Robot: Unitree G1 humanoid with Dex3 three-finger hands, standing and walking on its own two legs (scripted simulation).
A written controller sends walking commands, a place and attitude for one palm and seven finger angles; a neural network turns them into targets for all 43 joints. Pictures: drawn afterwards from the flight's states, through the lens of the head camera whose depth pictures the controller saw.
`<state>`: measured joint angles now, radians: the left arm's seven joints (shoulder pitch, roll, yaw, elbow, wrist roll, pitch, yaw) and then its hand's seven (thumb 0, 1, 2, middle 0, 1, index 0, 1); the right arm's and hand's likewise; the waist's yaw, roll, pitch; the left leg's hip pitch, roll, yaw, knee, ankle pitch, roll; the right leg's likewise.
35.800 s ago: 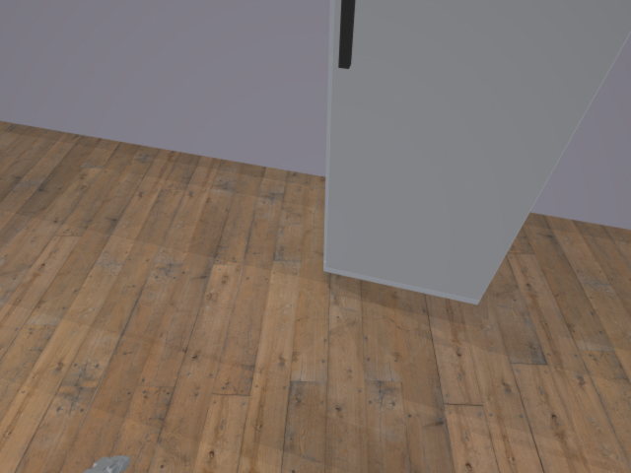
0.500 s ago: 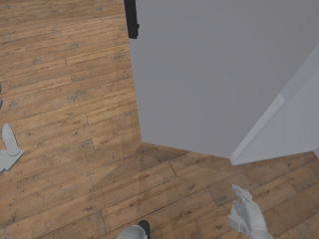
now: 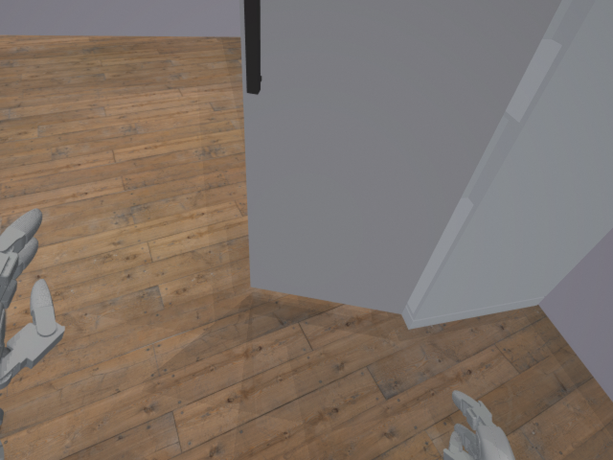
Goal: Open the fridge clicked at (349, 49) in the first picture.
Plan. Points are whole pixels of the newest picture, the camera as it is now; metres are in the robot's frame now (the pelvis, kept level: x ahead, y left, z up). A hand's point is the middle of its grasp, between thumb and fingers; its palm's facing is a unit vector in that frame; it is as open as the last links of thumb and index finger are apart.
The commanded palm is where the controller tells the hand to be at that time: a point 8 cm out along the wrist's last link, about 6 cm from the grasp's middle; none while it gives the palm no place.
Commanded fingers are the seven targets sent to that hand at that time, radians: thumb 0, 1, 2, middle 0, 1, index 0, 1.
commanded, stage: stop stepping back and stand still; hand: left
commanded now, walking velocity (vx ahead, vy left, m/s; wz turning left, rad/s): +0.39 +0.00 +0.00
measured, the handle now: (255, 17) +0.81 +0.17 +0.24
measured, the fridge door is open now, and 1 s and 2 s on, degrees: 68 68 68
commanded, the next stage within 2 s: let the arm hang, fingers relaxed in 0.62 s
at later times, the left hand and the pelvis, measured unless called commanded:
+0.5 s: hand out of the picture +0.12 +0.30 +0.16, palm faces +0.50 -0.75 -0.44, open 7.5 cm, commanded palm +0.05 +0.33 +0.17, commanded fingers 0.00 0.90 0.90 -0.20 -0.30 -0.20 -0.30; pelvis -0.07 +0.02 -0.02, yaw +3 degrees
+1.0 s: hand out of the picture -0.01 +0.21 -0.18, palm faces +0.10 -0.98 -0.18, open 7.3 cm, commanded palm none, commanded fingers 0.00 0.90 0.90 -0.20 -0.30 -0.20 -0.30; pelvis -0.08 +0.03 -0.03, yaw +7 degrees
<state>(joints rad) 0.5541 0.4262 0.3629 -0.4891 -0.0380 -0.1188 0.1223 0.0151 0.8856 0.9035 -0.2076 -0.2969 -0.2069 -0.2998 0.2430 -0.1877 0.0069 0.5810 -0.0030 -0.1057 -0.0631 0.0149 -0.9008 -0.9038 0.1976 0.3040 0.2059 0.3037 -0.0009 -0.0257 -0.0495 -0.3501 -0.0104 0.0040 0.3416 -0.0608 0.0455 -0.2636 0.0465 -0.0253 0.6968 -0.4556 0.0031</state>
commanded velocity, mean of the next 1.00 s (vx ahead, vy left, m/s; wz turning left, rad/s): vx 0.12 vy -0.01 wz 0.00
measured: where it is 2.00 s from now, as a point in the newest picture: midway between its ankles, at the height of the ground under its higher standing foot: outside the picture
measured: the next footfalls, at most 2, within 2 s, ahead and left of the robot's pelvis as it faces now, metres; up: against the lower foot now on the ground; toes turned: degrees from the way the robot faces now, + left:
right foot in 0.06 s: -0.01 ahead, -0.06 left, +0.00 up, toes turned +3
left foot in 0.38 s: -0.06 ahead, +0.18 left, +0.00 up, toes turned +9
